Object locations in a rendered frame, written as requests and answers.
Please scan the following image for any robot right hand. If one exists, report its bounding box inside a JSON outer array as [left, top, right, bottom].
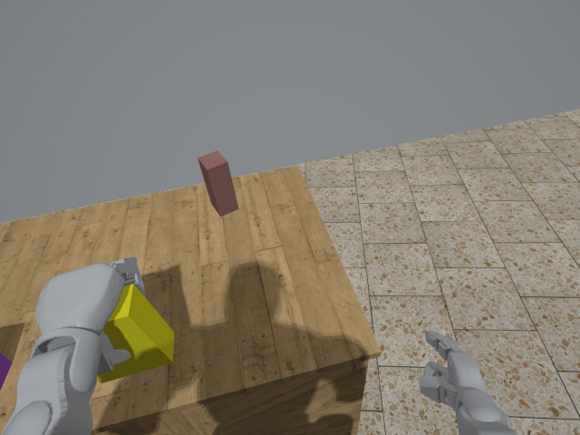
[[420, 331, 488, 412]]

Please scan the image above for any robot left hand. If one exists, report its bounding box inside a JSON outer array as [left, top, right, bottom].
[[35, 257, 146, 375]]

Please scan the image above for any left robot forearm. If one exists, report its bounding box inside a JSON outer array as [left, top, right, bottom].
[[1, 327, 102, 435]]

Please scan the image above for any sponge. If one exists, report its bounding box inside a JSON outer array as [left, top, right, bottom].
[[97, 284, 174, 383]]

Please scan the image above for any right robot forearm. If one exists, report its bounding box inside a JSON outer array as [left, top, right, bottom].
[[455, 390, 517, 435]]

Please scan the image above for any table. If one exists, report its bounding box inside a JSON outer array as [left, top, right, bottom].
[[0, 165, 382, 435]]

